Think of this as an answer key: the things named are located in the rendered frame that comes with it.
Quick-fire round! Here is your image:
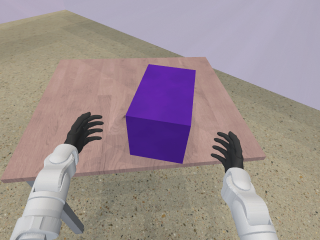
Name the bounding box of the left robot forearm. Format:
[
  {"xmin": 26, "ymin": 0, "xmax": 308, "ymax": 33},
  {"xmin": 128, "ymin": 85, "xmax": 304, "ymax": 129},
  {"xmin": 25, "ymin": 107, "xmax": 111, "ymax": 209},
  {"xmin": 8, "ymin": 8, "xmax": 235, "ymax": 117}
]
[{"xmin": 10, "ymin": 143, "xmax": 79, "ymax": 240}]

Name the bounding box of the table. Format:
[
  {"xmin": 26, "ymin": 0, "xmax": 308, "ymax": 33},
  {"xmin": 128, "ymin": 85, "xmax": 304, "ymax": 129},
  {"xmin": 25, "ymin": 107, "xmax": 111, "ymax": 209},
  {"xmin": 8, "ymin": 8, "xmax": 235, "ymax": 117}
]
[{"xmin": 0, "ymin": 57, "xmax": 266, "ymax": 234}]

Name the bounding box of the left robot hand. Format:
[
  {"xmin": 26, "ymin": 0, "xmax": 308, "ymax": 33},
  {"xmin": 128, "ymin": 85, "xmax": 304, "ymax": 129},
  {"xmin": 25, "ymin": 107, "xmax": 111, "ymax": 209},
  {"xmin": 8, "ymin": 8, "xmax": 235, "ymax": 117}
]
[{"xmin": 64, "ymin": 112, "xmax": 104, "ymax": 154}]

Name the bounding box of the right robot forearm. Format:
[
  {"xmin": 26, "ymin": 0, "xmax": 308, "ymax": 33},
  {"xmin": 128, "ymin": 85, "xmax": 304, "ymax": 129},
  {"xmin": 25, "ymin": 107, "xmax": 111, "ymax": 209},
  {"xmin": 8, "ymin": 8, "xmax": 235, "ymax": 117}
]
[{"xmin": 220, "ymin": 167, "xmax": 279, "ymax": 240}]

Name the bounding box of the carton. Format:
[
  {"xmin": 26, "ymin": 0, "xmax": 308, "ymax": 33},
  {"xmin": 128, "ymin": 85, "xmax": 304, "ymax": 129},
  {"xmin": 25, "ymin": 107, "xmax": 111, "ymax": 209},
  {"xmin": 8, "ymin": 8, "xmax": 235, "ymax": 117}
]
[{"xmin": 125, "ymin": 64, "xmax": 196, "ymax": 164}]

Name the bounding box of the right robot hand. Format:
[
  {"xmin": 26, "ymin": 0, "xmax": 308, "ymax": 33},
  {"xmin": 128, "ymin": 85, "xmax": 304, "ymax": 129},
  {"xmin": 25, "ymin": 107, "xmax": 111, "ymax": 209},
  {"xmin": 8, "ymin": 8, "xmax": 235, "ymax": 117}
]
[{"xmin": 211, "ymin": 131, "xmax": 244, "ymax": 173}]

